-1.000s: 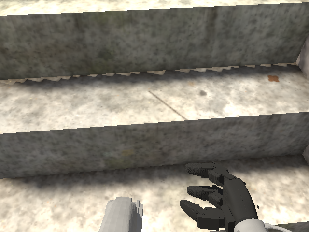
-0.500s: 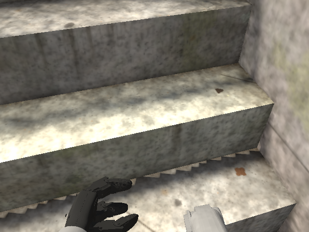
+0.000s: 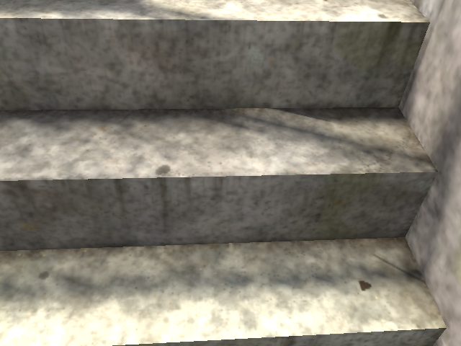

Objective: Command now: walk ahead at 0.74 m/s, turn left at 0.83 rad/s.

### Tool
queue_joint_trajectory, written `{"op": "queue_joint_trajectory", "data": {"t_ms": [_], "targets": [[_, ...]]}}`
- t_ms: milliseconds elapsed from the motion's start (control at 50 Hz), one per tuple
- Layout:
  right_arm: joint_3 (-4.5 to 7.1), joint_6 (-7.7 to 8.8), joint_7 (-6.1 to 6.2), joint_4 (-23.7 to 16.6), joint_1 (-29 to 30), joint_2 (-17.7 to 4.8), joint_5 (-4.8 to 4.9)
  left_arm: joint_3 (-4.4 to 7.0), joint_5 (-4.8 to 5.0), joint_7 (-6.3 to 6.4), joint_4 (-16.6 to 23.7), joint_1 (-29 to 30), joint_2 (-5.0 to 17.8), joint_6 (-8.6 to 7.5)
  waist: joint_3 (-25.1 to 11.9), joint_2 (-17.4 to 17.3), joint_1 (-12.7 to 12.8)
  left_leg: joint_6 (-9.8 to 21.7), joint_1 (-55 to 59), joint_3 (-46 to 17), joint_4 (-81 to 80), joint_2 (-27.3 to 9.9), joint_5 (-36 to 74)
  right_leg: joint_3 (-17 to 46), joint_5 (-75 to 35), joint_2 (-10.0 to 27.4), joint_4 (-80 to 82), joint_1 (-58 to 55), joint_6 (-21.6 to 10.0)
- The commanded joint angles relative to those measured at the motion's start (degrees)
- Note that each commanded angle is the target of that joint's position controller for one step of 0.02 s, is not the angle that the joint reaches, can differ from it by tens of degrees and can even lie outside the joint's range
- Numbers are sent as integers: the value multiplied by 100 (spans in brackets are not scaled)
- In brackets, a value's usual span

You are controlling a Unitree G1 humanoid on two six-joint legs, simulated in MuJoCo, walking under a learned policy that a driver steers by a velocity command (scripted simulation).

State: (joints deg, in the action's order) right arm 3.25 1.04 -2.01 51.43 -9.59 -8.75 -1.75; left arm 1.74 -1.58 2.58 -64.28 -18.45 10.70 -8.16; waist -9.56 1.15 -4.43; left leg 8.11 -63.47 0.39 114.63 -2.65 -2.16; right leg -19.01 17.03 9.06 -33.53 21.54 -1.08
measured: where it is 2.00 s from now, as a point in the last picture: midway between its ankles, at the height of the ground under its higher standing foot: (55, 125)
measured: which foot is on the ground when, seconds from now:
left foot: up 0.00-0.28, down 0.30-0.82, up 0.84-1.00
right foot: down 0.00-0.34, up 0.36-0.78, down 0.80-1.00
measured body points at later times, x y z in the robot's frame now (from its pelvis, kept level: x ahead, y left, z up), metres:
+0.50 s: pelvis +0.23 +0.17 +0.16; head +0.23 +0.21 +0.61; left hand +0.37 +0.44 +0.07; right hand +0.37 -0.03 +0.05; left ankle +0.25 +0.24 -0.51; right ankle +0.20 -0.02 -0.23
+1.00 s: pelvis +0.47 +0.24 +0.38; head +0.46 +0.27 +0.83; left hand +0.45 +0.50 +0.22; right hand +0.81 +0.14 +0.45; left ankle +0.37 +0.39 -0.07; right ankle +0.43 +0.21 -0.30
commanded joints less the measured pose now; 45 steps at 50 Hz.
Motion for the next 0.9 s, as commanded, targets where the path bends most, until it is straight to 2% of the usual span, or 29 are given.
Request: {"op": "queue_joint_trajectory", "data": {"t_ms": [20, 100, 180, 220, 240, 260, 300, 320, 340, 360, 380, 400, 440, 520, 580, 620, 660, 680, 700, 720, 740, 760, 780, 800, 820, 840, 860, 880, 900], "targets": [[107, 10, 248, -855, 761, -140, -8, 353, -94, 153, -8, -280, 938, -252, 879, 238, 38, -5, -1817, -339, 1059, -105, -749, 1702, 2364, 1952, 2312, -1827, -537], [285, -44, 309, -1302, 1081, -258, 11, 356, -259, 165, 211, -513, 777, -285, 1179, 60, 128, -54, -2235, -578, 1124, -240, -1683, 1171, 1954, 2338, 2659, -2636, -523], [162, -68, 415, -1924, 1802, 49, 100, 368, -320, -30, 356, -567, 779, -284, 1797, 247, 342, 246, -3471, -847, 1428, -303, -2901, 590, 1208, 2464, 3221, -3254, -505], [-60, -202, 405, -2699, 2413, 105, 163, 262, -53, -136, 247, -376, 531, -219, 2267, 462, 91, 449, -2347, 78, -612, -660, -2892, -574, 429, 1680, 4211, -2051, -374], [-182, -261, 222, -2589, 1955, 165, 159, 260, 99, -116, 369, -11, 668, -140, 2197, 345, -100, 616, -453, 844, -2550, -741, -2229, -1205, -356, 1163, 4658, -955, -588], [-332, -329, 130, -2295, 1432, 306, 386, 217, 493, -84, 630, 77, 912, -92, 1697, 364, -57, 724, 1695, 1157, -3247, -505, -2165, -1181, -2175, 928, 4816, -233, -1027], [34, -136, 148, -1159, -1956, -198, 439, 355, 667, -106, 1208, 306, 1937, 21, -604, 947, -1259, 573, 4569, 1223, -2597, 959, -2694, -549, -11022, 1299, 1492, -1143, -1482], [237, -78, 81, -1270, -2145, -690, 217, 511, 645, -214, 1542, 605, 2119, 30, -990, 854, -1427, 664, 4732, 149, -4841, 1182, -2600, -187, -10713, 921, -424, -1486, -1095], [425, -104, 235, -1429, -1667, -1404, 69, 435, 590, -471, 1982, 843, 1455, -95, -997, -314, -917, 724, 5374, -3111, -7352, -376, -3785, 177, -7419, 19, -2760, 337, -497], [693, 3, 234, -1561, -1247, -2197, 84, 395, 389, -641, 2303, 1205, 775, -149, -1736, -1123, -631, 130, 5797, -5360, -9690, -998, -4896, 1985, -2066, -1238, -6036, 1269, -130], [639, 78, 95, -1538, -660, -2276, 119, 254, 206, -493, 2435, 964, -238, -56, -2208, -677, -144, -773, 6390, -4759, -9639, -1308, -4306, 4017, -1978, -1655, -8096, 2079, -45], [576, 126, -7, -1270, -414, -1982, 43, 138, 63, -361, 2678, 1140, -522, 82, -1767, -667, 133, -1010, 5562, -4173, -9188, -1426, -4156, 3792, -2448, -1494, -9016, 2577, -222], [189, 384, -108, -540, -256, -720, 150, 7, -178, -310, 2764, 905, -766, 116, 275, -715, 805, -1075, 4078, -2487, -8129, -1130, -3111, 3247, -3113, -1057, -9388, 3466, -605], [42, 810, -32, -149, -941, -266, 163, -22, 79, -349, 2631, 1078, -592, 382, 1170, -113, 808, -1331, 4302, -616, -8945, -1282, -912, 2911, -2183, -1318, -9543, 4766, -577], [31, 885, -81, 145, -1027, -409, 23, -61, 305, -220, 2614, 1501, -735, 531, 1227, -470, 867, -1279, 4703, 338, -9638, -1295, -345, 2397, -1659, -1679, -10936, 5752, -742], [-29, 765, -153, 259, -953, -248, -45, -178, 439, -62, 2930, 2031, -861, 577, 1410, -484, 1071, -1629, 4154, 1507, -10080, -747, 389, 1900, -1523, -1749, -9916, 5302, -871], [-19, 715, -58, 374, -1266, -485, 51, -160, 509, 10, 3065, 2589, -618, 689, 1449, -521, 902, -1436, 4221, 1928, -10824, -704, 1210, 1325, -1254, -1854, -8975, 5003, -892], [-31, 722, 17, 477, -1569, -572, 152, -141, 677, 36, 3061, 2614, -398, 743, 1350, -870, 796, -1222, 4582, 2054, -11481, -897, 2982, 802, -616, -1913, -8496, 4742, -977], [-44, 702, 93, 484, -1479, -685, 255, -101, 663, 73, 2873, 1917, -170, 770, 828, -877, 1182, -1275, 4999, 2547, -11064, -653, 5557, 482, -431, -1822, -8008, 3725, -1149], [22, 681, 337, 143, -550, -1115, 477, -9, 598, 23, 2555, 753, 161, 823, -128, -1011, 2088, -1127, 4972, 2741, -10566, -699, 8333, 667, -586, -1857, -7429, 2095, -1258], [167, 800, 447, -137, -71, -1704, 783, 208, 611, 72, 2340, -200, 789, 944, -406, -1161, 2525, -697, 5084, 2442, -9953, -983, 11203, 13, 200, -1824, -6697, 1186, -1079], [304, 906, 458, -261, 344, -2232, 956, 204, 441, 106, 2126, -1033, 878, 1025, -882, -1363, 2843, -322, 5798, 2162, -8987, -1459, 12882, 75, 1137, -1670, -6070, 700, -1059], [332, 885, 447, -393, 264, -2261, 931, 239, 394, 79, 2026, -1249, 968, 1054, -1149, -1222, 2647, -5, 6162, 1996, -7926, -1527, 12513, 256, 2026, -1862, -4878, 186, -1037], [317, 778, 365, -498, -17, -2105, 726, 302, 431, 27, 2187, -1115, 1091, 1089, -1129, -1125, 2412, 229, 6251, 1591, -6399, -1605, 11211, 698, 2925, -2105, -3584, -192, -1047], [323, 713, 194, -747, 727, -1688, 360, 214, 264, 6, 2370, -805, 835, 1093, -745, -748, 2414, -35, 6608, 1270, -4996, -1283, 7949, 1941, 1207, -1236, -1583, 275, -1459], [56, 528, 6, -1486, 1242, -557, 439, 178, 254, 99, 2286, 1166, 395, 998, -158, 1569, 1547, -388, 3633, 914, -2358, 273, 771, 3103, -811, -1663, -1257, -218, -2100], [-350, 735, -246, -1972, 2180, 114, -71, -157, 160, 278, 2207, 752, -561, 968, 588, 1008, 1642, -776, 1995, -109, 252, 698, -1446, 3633, -1742, -1735, -1043, 469, -2426], [-489, 865, -297, -2709, 2438, 345, -332, -184, -244, 347, 2269, 1136, -480, 880, 46, 407, 962, -570, 1729, -969, 533, 755, -928, 5252, -82, -1533, -254, 841, -2485], [-567, 850, -307, -2767, 1593, 389, -480, -62, -179, 245, 2308, 1294, -140, 717, 450, -149, 282, -561, 1418, -859, 817, 916, -348, 7150, 1521, -1154, 1006, 1499, -2568]]}}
